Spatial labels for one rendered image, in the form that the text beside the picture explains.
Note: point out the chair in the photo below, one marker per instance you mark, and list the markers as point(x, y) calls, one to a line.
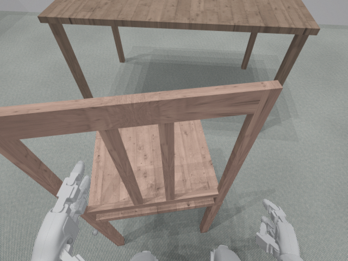
point(150, 155)

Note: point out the robot left hand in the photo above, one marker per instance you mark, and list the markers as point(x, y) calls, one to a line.
point(61, 222)

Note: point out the table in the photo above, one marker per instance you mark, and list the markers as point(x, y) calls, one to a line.
point(253, 16)

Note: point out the robot right thigh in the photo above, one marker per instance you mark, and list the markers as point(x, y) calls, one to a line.
point(222, 254)

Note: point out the robot right hand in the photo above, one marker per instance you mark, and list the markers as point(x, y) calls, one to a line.
point(281, 238)

